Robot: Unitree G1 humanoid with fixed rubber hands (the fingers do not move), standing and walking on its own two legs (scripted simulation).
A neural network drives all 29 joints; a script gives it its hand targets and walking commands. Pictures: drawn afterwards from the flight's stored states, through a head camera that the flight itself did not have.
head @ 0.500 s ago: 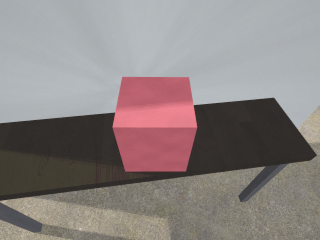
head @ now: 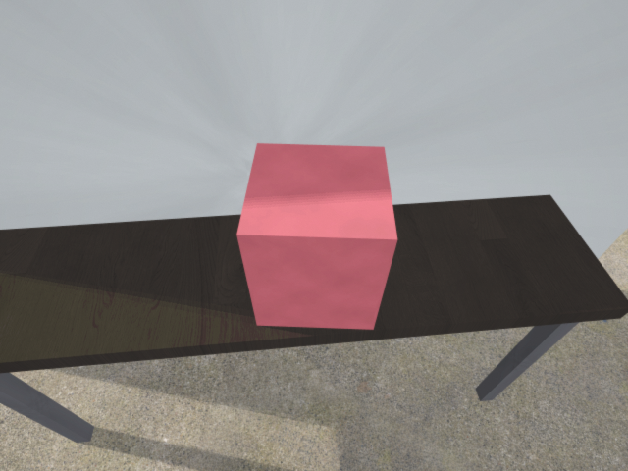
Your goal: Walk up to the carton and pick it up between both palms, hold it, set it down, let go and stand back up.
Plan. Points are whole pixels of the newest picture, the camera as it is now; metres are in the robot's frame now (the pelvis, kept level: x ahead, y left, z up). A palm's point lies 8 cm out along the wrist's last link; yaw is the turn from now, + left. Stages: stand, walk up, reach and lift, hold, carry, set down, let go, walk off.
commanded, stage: walk up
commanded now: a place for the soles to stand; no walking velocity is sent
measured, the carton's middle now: (317, 240) +0.48 +0.02 -0.03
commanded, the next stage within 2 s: reach and lift in 0.56 s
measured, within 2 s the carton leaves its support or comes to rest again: neither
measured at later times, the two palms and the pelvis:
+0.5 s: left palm out of the picture -0.02 +0.24 -0.14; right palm out of the picture -0.01 -0.26 -0.14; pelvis -0.01 -0.01 +0.00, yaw +3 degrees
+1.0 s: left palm out of the picture +0.14 +0.20 -0.10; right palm (530, 457) +0.17 -0.27 -0.10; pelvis +0.00 -0.03 -0.01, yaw +1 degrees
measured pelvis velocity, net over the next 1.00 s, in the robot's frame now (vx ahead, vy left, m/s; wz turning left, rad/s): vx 0.00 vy -0.03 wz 0.02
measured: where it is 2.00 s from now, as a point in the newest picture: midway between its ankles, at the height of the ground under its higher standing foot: outside the picture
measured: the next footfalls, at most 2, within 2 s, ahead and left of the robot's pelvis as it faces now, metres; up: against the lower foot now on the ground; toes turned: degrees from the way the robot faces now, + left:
none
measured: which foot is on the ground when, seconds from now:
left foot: down 0.00-1.00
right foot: down 0.00-1.00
